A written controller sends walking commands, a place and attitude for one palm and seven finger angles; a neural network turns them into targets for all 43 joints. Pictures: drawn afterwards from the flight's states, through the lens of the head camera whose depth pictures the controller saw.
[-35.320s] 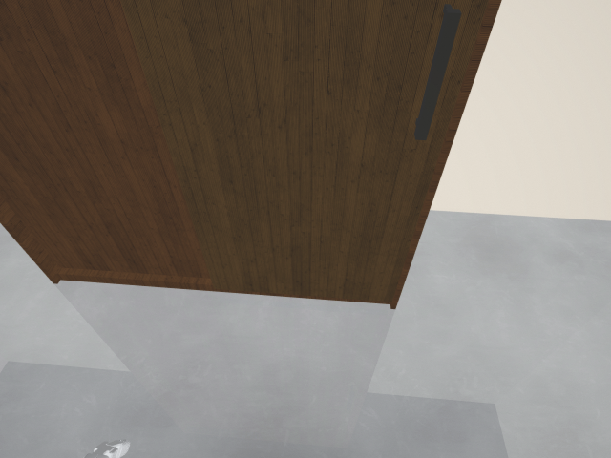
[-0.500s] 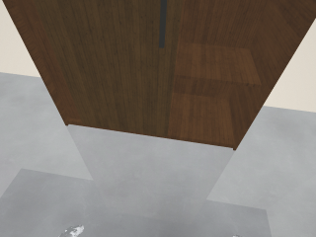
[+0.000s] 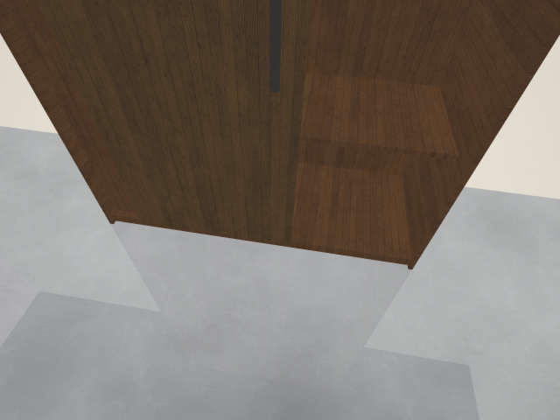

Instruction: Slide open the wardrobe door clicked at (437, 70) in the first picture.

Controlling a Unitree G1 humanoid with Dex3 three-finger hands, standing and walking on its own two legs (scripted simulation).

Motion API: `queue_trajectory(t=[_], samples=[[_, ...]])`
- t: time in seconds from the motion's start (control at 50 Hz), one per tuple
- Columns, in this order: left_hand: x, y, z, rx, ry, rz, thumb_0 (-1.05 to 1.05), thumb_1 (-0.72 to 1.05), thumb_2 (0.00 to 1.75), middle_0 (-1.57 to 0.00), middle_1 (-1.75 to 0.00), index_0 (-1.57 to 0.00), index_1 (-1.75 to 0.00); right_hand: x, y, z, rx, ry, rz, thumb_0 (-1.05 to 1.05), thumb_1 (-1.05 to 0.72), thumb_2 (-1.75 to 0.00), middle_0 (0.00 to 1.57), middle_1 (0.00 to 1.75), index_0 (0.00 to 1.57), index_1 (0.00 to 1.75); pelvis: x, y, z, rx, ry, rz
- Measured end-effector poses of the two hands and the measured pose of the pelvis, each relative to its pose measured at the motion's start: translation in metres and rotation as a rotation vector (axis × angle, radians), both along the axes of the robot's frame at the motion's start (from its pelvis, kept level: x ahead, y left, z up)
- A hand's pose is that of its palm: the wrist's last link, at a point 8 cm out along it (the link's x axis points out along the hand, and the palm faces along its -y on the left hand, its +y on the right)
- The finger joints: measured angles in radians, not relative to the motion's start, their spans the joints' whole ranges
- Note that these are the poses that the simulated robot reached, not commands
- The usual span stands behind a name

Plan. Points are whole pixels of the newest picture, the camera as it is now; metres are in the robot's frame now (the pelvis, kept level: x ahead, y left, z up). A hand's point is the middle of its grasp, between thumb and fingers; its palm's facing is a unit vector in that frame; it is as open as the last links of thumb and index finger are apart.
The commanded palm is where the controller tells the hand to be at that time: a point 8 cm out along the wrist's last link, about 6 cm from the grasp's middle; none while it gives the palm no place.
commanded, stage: let the arm hang, fingers relaxed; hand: right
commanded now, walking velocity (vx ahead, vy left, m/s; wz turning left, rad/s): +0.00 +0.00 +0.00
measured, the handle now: (276, 36) +0.87 +0.07 +0.14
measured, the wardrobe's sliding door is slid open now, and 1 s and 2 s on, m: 0.51 0.51 0.51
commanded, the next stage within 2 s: look to check the result in 0.36 s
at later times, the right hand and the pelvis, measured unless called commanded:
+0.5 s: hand out of the picture +0.00 -0.18 -0.18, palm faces -0.01 +0.99 -0.16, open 7.3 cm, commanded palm none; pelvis +0.00 -0.02 +0.00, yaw +1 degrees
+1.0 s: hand out of the picture -0.01 -0.19 -0.18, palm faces -0.03 +0.99 -0.16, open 7.3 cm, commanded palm none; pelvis -0.01 -0.03 +0.00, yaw +1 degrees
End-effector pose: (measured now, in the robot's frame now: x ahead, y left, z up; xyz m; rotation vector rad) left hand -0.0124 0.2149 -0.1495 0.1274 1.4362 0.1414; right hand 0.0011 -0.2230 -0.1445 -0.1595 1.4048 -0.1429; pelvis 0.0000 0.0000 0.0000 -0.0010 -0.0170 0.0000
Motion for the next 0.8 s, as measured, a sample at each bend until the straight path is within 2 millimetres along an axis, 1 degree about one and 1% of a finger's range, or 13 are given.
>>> queue_trajectory(t=[0.06,0.16,0.56,0.8], samples=[[-0.001,-0.004,0.001,0.003,-0.002,0.007,0.02,0.93,0.9,-0.2,-0.3,-0.2,-0.3,0.005,-0.001,-0.002,0.004,-0.007,0.006,0.01,-0.92,-0.9,0.2,0.3,0.2,0.3,0.002,-0.003,0.0,-0.001,-0.002,0.004],[-0.001,-0.008,0.003,0.01,-0.006,0.017,0.01,0.92,0.9,-0.2,-0.3,-0.2,-0.3,0.008,-0.005,-0.004,0.01,-0.008,0.009,0.01,-0.93,-0.9,0.2,0.3,0.2,0.3,0.003,-0.007,0.0,-0.001,-0.004,0.009],[-0.006,-0.022,0.004,0.019,-0.002,0.028,0.01,0.92,0.9,-0.2,-0.3,-0.2,-0.3,-0.01,-0.01,-0.007,0.041,0.044,0.006,0.0,-0.91,-0.9,0.2,0.3,0.2,0.3,0.0,-0.023,0.0,-0.001,-0.001,0.019],[-0.011,-0.026,0.004,0.019,-0.003,0.037,0.01,0.92,0.9,-0.2,-0.3,-0.2,-0.3,-0.01,-0.014,-0.007,0.037,0.039,0.015,0.0,-0.91,-0.9,0.2,0.3,0.2,0.3,-0.004,-0.026,0.0,0.0,-0.003,0.022]])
